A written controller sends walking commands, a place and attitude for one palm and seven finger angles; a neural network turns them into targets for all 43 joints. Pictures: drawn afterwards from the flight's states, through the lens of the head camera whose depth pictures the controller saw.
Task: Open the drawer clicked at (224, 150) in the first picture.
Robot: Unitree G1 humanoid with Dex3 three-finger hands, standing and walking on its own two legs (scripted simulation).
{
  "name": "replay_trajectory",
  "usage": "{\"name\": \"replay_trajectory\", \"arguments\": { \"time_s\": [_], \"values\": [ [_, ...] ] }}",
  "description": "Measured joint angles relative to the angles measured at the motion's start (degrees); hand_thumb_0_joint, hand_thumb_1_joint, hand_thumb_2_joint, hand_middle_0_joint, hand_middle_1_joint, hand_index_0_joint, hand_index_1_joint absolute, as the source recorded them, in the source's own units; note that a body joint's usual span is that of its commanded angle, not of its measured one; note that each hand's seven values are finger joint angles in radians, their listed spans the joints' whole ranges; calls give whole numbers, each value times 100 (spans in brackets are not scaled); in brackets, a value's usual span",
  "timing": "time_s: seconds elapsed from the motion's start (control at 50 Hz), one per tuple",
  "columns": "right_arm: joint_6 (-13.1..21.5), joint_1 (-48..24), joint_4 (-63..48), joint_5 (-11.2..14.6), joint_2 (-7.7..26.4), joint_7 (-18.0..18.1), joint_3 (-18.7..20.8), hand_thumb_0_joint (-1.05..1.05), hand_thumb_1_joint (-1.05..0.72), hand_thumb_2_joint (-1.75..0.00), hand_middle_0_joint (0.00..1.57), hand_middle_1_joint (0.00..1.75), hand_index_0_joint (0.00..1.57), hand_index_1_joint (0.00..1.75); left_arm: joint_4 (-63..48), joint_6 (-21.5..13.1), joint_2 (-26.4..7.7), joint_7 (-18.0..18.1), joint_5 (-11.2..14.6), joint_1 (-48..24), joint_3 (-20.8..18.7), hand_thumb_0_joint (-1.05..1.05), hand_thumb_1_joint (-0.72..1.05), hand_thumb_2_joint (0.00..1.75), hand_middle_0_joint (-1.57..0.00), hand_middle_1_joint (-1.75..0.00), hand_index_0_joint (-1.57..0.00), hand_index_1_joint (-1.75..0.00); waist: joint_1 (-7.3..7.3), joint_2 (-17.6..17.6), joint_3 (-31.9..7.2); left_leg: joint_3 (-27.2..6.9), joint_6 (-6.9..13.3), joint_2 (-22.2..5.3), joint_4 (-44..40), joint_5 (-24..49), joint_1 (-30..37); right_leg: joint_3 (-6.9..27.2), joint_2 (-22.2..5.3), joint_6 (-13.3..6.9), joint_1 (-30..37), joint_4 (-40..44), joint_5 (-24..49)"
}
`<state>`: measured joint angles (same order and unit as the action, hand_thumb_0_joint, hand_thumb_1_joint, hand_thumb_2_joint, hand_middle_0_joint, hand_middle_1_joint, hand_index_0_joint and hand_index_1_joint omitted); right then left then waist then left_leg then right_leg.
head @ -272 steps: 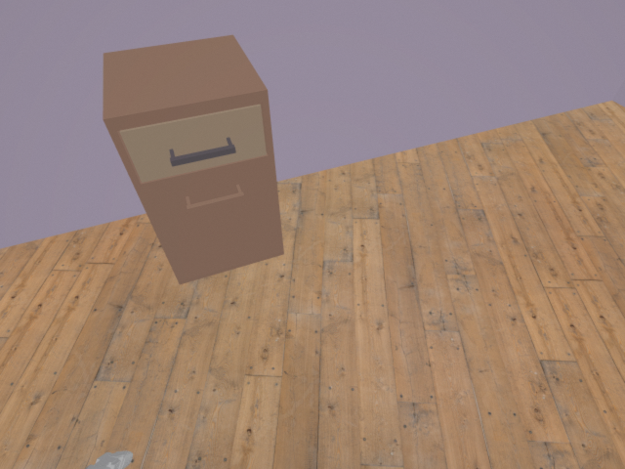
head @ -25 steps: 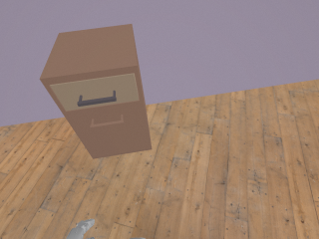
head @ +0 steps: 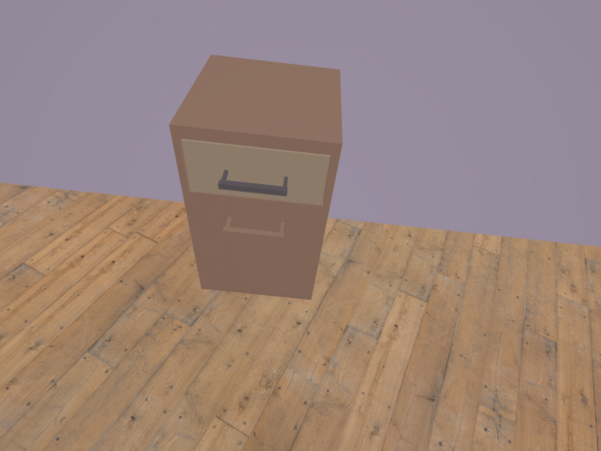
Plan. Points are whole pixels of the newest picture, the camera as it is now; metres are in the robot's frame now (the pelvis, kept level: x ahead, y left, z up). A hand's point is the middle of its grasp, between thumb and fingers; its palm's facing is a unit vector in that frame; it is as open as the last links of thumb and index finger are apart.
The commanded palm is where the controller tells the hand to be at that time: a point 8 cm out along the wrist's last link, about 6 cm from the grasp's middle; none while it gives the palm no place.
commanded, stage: take the last steps up to it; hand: left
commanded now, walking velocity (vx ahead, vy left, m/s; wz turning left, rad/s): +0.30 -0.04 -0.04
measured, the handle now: (254, 182) +0.79 +0.20 -0.17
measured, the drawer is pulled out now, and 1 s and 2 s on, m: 0.00 0.00 0.00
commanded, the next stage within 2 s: come to a stop and stand still in 0.60 s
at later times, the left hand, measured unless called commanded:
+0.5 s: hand (236, 371) +0.28 +0.13 -0.18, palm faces -0.06 -0.98 -0.18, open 7.4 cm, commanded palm none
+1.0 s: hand (242, 375) +0.28 +0.12 -0.18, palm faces +0.07 -0.99 -0.16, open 7.4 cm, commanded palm none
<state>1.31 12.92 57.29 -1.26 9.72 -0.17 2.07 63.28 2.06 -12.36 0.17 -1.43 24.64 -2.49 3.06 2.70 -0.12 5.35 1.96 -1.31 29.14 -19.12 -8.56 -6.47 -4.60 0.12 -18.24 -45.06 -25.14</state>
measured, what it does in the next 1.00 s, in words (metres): walks ahead: right foot, then left foot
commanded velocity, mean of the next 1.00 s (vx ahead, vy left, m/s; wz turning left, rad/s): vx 0.07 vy -0.02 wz -0.01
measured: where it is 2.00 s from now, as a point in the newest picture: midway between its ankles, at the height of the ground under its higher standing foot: outside the picture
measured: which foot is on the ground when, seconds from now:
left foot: down 0.00-0.48, up 0.50-0.84, down 0.86-1.00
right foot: up 0.00-0.46, down 0.48-1.00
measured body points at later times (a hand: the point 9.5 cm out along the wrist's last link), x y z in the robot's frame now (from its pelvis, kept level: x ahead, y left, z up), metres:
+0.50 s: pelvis +0.16 -0.04 -0.02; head +0.19 -0.04 +0.43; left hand +0.29 +0.18 -0.16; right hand +0.00 -0.22 -0.17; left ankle -0.02 +0.09 -0.72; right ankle +0.26 -0.13 -0.74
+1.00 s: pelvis +0.28 -0.04 +0.00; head +0.30 -0.03 +0.45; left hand +0.28 +0.17 -0.17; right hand +0.35 -0.26 -0.15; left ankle +0.32 +0.07 -0.74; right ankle +0.26 -0.13 -0.73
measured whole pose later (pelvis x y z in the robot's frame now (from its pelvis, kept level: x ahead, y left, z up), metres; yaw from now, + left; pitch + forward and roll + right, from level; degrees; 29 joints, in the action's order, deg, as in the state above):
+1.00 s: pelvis +0.28 -0.04 +0.00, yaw -2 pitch -1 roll +0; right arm 0.0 8.7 59.4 -0.5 7.7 2.0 1.2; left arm 61.7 1.1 -8.4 1.9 -0.2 15.2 -1.0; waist 2.8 2.4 3.7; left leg 5.1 0.7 -1.6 29.0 -11.9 -16.0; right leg -6.3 -1.1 -1.5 -12.2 -31.9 -18.5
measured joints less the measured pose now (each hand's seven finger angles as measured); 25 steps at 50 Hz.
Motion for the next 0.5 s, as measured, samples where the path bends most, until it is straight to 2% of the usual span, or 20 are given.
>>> {"name": "replay_trajectory", "arguments": {
  "time_s": [0.06,0.16,0.26,0.36,0.44,0.48,0.5],
  "values": [
    [88,284,90,19,-88,127,-31,0,-92,-90,20,30,20,30,90,7,24,-72,-24,-70,-7,1,91,90,-19,-30,-20,-30,-119,-46,-16,-12,47,34,-487,134,390,156,33,-4,-539,-1019,381],
    [164,782,421,63,-172,166,-99,0,-93,-90,20,30,20,30,-43,-94,69,-114,-7,-430,-27,1,91,90,-19,-30,-20,-30,-168,-31,78,10,102,170,-1147,304,912,350,-63,105,-1258,-1592,1128],
    [203,1251,716,65,-323,203,-120,0,-92,-90,20,30,20,30,-173,-80,119,-121,20,-854,-54,0,91,90,-19,-30,-20,-30,-283,-8,132,81,79,248,-1402,177,1261,330,-120,131,-1612,-1416,1484],
    [240,1593,907,-2,-411,228,-110,0,-91,-90,20,30,20,30,-304,-95,189,-150,46,-1356,-35,0,91,90,-19,-30,-20,-30,-533,-97,257,110,-41,199,-1432,-116,1542,163,-86,-14,-1501,-448,1437],
    [207,1761,1043,-24,-400,225,-90,0,-91,-90,20,30,20,30,-474,-216,258,-154,64,-1735,-7,0,91,90,-19,-30,-20,-30,-691,-270,384,133,-222,8,-1067,-595,1662,-5,135,-264,-1053,570,1195],
    [164,1840,1125,17,-417,196,-74,0,-91,-90,20,30,20,30,-573,-400,257,-147,43,-1813,-4,0,91,90,-19,-30,-20,-30,-652,-288,400,131,-252,-122,-136,-976,1416,-76,251,-391,-669,1079,1686],
    [123,1791,1151,53,-415,175,-64,0,-91,-90,20,30,20,30,-604,-495,275,-121,37,-1847,-20,0,91,90,-19,-30,-20,-30,-609,-314,436,34,-208,-184,843,-1035,1048,-102,293,-427,-689,905,1734]
  ]
}}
